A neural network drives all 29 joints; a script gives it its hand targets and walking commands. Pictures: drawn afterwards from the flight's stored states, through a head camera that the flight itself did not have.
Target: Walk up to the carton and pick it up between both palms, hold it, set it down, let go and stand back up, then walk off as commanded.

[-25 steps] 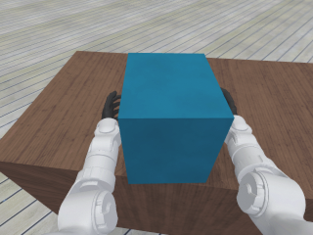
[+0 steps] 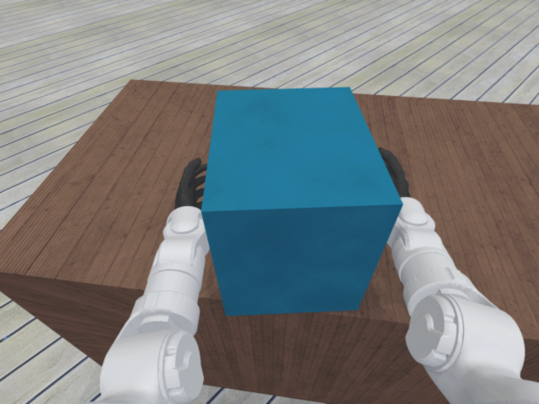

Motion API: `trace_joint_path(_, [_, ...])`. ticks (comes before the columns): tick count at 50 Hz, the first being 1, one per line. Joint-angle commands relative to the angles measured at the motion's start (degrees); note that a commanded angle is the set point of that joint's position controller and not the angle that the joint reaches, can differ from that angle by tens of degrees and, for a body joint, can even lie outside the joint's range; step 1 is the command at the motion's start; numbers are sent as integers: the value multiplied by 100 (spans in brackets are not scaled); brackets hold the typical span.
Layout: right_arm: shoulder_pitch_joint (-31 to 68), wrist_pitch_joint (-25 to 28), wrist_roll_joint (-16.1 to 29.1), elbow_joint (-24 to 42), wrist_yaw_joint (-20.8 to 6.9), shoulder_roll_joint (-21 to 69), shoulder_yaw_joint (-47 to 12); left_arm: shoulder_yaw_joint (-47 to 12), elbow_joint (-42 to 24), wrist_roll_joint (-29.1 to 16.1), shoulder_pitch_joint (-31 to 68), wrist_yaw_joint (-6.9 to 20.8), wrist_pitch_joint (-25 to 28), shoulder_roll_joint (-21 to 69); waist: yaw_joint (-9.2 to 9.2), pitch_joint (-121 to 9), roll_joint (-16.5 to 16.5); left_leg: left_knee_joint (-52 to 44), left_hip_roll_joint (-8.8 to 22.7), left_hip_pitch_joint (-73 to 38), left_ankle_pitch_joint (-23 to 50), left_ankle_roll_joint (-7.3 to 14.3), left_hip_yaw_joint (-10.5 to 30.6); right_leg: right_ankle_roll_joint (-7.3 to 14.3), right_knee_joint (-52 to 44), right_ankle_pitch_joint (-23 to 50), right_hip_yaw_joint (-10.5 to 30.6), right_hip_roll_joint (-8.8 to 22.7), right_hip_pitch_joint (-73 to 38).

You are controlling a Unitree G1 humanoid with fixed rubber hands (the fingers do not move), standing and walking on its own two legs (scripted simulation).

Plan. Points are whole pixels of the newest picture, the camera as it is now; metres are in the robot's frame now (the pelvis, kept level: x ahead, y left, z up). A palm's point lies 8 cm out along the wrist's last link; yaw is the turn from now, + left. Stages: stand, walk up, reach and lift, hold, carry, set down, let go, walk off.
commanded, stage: set down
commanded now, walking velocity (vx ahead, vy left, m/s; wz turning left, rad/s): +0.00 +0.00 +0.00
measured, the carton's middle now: (287, 201) +0.45 +0.03 +0.06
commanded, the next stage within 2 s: none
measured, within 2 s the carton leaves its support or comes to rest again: rests again in 0.18 s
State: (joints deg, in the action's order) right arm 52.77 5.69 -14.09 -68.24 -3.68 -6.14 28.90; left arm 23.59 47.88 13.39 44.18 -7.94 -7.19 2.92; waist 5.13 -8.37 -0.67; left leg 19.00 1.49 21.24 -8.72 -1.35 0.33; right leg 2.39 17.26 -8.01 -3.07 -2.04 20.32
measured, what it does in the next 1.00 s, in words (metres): stands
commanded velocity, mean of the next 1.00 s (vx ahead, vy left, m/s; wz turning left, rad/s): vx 0.00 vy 0.00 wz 0.00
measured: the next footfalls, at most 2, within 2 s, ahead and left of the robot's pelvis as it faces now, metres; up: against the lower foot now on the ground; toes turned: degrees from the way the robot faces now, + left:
none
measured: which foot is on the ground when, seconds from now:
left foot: down 0.00-1.00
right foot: down 0.00-1.00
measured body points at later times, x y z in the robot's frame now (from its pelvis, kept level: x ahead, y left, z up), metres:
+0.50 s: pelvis -0.01 +0.00 -0.01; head +0.05 -0.01 +0.44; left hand +0.43 +0.18 +0.08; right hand +0.48 -0.14 +0.09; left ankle -0.01 +0.13 -0.75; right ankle -0.01 -0.09 -0.75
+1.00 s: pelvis -0.02 -0.01 -0.01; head +0.04 -0.01 +0.44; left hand +0.39 +0.19 +0.07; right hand +0.43 -0.22 +0.07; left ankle -0.01 +0.13 -0.75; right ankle -0.01 -0.09 -0.75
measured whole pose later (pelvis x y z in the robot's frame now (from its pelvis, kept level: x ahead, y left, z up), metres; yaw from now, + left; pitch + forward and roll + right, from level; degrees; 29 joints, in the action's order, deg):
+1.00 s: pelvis -0.02 -0.01 -0.01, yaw -1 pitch +15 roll -1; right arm 44.2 -3.8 21.6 -54.4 -5.1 -24.3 -3.2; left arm 5.5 32.4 -6.7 35.0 -10.6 -14.3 -6.7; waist 5.0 -8.6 0.6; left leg 24.3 3.0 29.5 -9.5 -1.8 -0.5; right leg 3.2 20.7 -7.3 -2.2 -3.5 28.1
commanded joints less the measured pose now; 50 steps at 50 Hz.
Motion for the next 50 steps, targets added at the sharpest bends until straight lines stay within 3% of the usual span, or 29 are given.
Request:
trace_joint_path(1, [3428, 341, -82, 752, -567, 1248, -589, -1179, -1085, -82, 4042, 316, 471, 1725, -141, -3291, -42, 352, -14, -1690, 2518, -197, -458, -467, 165, 1835, -322, 78, -1216])
trace_joint_path(8, [3541, 198, 618, 899, -216, -168, -915, -1134, -1226, -445, 3696, -84, 479, 507, 7, -3634, -45, 524, -21, -1403, 2350, -143, -458, -463, 331, 2007, -171, 45, -1160])
trace_joint_path(10, [3637, 97, 852, 913, -114, -274, -1104, -1159, -1187, -599, 3752, -180, 485, 335, 24, -3655, -168, 496, -36, -1170, 2105, -96, -444, -472, 364, 2076, -110, 43, -1276])
trace_joint_path(15, [3735, -106, 1509, 864, 118, -780, -1558, -1326, -959, -949, 3701, -395, 454, -112, 56, -3974, -128, 645, -14, -828, 2123, -133, -381, -420, 524, 2338, 42, -21, -1258])
trace_joint_path(20, [3773, -203, 1929, 748, 225, -1345, -1853, -1369, -436, -1215, 3651, -491, 457, -603, 92, -4091, -164, 816, -9, -622, 2186, -219, -373, -325, 597, 2351, 124, -70, -1155])
trace_joint_path(22, [3889, -207, 2179, 987, 278, -1845, -1968, -1316, -614, -1347, 3748, -557, 465, -1035, 146, -4534, -138, 925, -29, -626, 2398, -263, -395, -318, 734, 2641, 171, -133, -1247])
trace_joint_path(28, [3852, -372, 2697, 761, 289, -2243, -2414, -1386, -407, -1671, 3707, -525, 412, -1446, 118, -4249, -228, 994, -46, -503, 2287, -292, -352, -282, 768, 2518, 251, -174, -1212])
trace_joint_path(29, [3804, -379, 2762, 731, 272, -2204, -2503, -1387, -379, -1683, 3608, -516, 416, -1443, 182, -4217, -270, 1025, -64, -431, 2326, -282, -339, -271, 776, 2552, 271, -169, -1243])
trace_joint_path(33, [3601, -434, 3038, 938, 157, -2299, -2799, -1472, -605, -1775, 3379, -471, 359, -1473, 186, -4208, -330, 986, -69, -227, 2226, -218, -312, -292, 860, 2655, 304, -193, -1390])
trace_joint_path(34, [3313, -434, 3132, 1062, 154, -2499, -2846, -1509, -884, -1849, 3087, -458, 317, -1574, 104, -4238, -322, 1002, -75, -285, 2433, -220, -267, -298, 902, 3053, 321, -184, -1585])
trace_joint_path(37, [3235, -505, 3233, 995, 82, -2450, -2917, -1493, -830, -1822, 3161, -391, 252, -1607, 95, -3748, -283, 829, -85, 37, 1873, -142, -248, -332, 845, 2615, 385, -119, -1551])
trace_joint_path(38, [2986, -469, 3363, 1356, 53, -2598, -2967, -1580, -1332, -1899, 2895, -410, 225, -1669, 66, -4072, -259, 852, -74, -80, 2120, -140, -215, -322, 926, 2965, 373, -139, -1764])
trace_joint_path(41, [2715, -507, 3539, 1699, -50, -2717, -3101, -1634, -1681, -1946, 2537, -377, 67, -1646, 98, -3956, -341, 785, -53, -71, 2181, -75, -144, -326, 881, 3008, 363, -160, -1856])
trace_joint_path(42, [2622, -537, 3528, 1714, -79, -2764, -3040, -1643, -1654, -1923, 2510, -357, 32, -1692, 70, -3804, -317, 717, -49, 42, 1909, -43, -138, -332, 833, 2681, 378, -154, -1772])
trace_joint_path(45, [2153, -513, 3629, 2317, -133, -2873, -3035, -1717, -2563, -1931, 2044, -308, -159, -1630, -16, -3931, -301, 647, -44, -223, 2080, -3, -98, -326, 808, 2920, 347, -154, -1951])
trace_joint_path(47, [2106, -567, 3641, 2597, -157, -2868, -2976, -1700, -2709, -1953, 1940, -284, -290, -1691, 11, -3747, -325, 581, -65, -171, 1836, 43, -107, -328, 719, 2551, 383, -136, -1899])
trace_joint_path(49, [1635, -568, 3599, 2862, -169, -2944, -2866, -1844, -3191, -1981, 1480, -248, -441, -1529, -141, -3691, -314, 528, -48, -414, 1911, 52, -49, -297, 672, 2603, 335, -153, -1913])
trace_joint_path(50, [1774, -615, 3572, 2963, -160, -2877, -2868, -1791, -3052, -1987, 1625, -222, -490, -1595, -66, -3537, -344, 504, -94, -290, 1680, 100, -100, -326, 629, 2307, 370, -104, -1844])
